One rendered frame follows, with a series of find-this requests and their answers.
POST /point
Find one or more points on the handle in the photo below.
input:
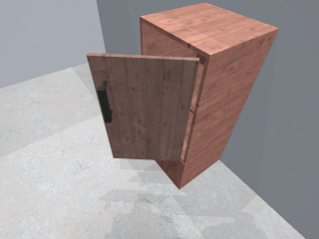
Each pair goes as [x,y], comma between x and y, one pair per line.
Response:
[103,97]

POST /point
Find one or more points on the cupboard door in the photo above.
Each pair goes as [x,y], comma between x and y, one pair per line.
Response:
[150,97]

